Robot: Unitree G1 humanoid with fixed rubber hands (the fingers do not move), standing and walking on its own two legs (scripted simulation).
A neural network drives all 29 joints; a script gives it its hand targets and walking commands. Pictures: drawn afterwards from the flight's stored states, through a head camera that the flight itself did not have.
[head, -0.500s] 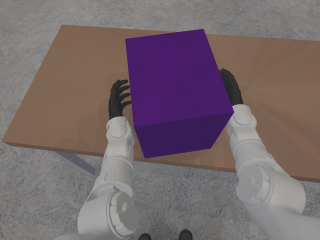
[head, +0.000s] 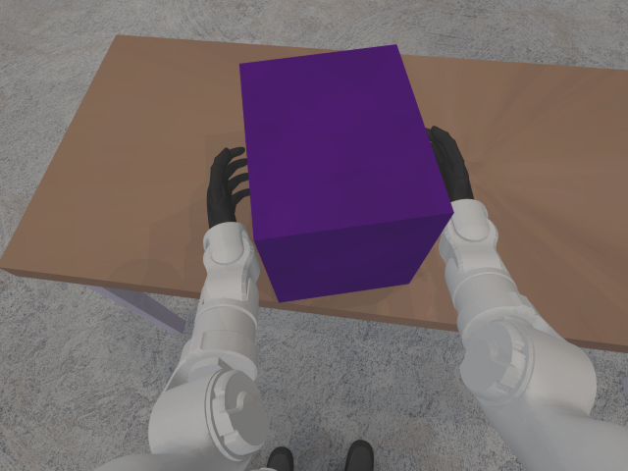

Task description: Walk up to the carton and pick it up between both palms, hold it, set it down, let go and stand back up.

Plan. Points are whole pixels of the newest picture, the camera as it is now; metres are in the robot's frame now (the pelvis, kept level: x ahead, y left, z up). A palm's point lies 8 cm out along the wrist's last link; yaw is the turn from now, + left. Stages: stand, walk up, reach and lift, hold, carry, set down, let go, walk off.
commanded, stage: reach and lift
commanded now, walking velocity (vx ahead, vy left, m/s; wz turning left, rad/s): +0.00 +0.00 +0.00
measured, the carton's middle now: (332, 184) +0.47 +0.06 -0.01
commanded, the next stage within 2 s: none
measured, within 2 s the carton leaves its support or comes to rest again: leaves its support in 1.64 s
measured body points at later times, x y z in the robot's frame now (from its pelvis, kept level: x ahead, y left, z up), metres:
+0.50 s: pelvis +0.00 +0.00 +0.00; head +0.13 +0.01 +0.43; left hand +0.41 +0.19 +0.01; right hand +0.48 -0.09 +0.02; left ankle -0.05 +0.14 -0.74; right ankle +0.00 -0.07 -0.74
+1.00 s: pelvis -0.01 +0.01 -0.01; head +0.12 +0.01 +0.42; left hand +0.41 +0.19 +0.01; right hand +0.47 -0.09 +0.02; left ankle -0.05 +0.14 -0.74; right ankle +0.00 -0.07 -0.74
